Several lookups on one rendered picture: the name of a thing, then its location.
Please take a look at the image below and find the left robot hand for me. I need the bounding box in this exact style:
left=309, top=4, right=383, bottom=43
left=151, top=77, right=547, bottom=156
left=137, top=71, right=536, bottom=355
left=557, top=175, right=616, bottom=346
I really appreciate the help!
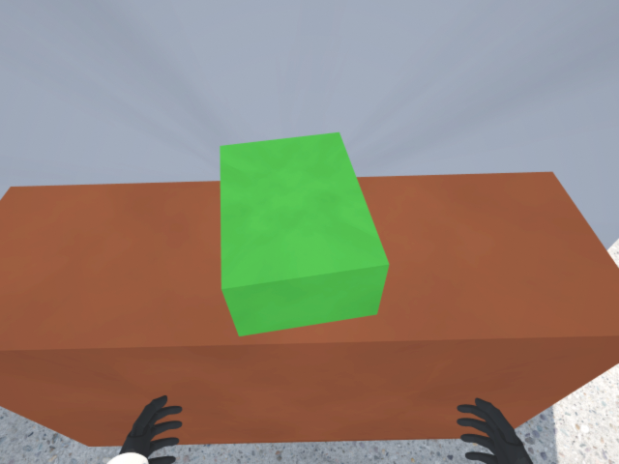
left=119, top=395, right=182, bottom=464

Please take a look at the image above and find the carton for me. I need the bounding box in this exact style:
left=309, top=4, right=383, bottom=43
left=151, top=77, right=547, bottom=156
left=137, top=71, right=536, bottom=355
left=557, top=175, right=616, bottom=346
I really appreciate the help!
left=220, top=132, right=390, bottom=336

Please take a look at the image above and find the right robot hand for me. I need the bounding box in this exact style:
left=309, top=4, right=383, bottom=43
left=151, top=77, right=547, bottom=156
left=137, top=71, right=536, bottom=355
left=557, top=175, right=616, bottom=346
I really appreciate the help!
left=457, top=398, right=533, bottom=464

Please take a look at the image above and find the pedestal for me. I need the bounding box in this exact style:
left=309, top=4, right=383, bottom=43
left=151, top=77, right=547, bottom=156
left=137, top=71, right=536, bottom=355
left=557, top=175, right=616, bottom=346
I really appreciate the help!
left=0, top=172, right=619, bottom=447

